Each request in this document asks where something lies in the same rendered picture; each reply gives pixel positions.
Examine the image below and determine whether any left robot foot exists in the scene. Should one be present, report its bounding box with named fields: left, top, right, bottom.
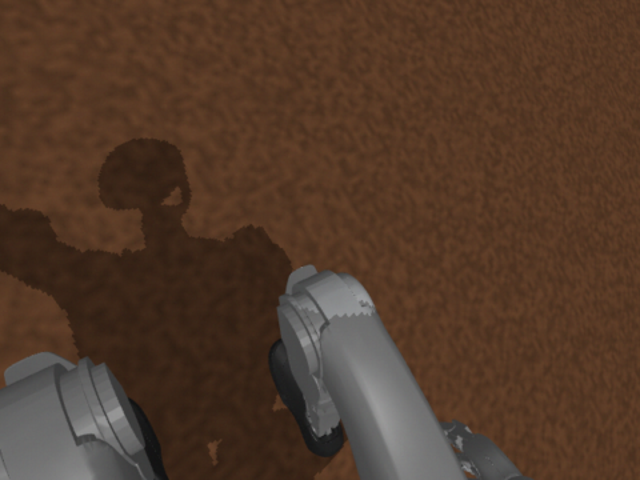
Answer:
left=127, top=397, right=169, bottom=480

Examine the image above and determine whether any right robot foot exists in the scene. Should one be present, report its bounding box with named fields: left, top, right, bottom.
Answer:
left=268, top=338, right=343, bottom=457

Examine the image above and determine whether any right robot hand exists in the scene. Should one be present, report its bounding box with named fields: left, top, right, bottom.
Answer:
left=439, top=419, right=523, bottom=480

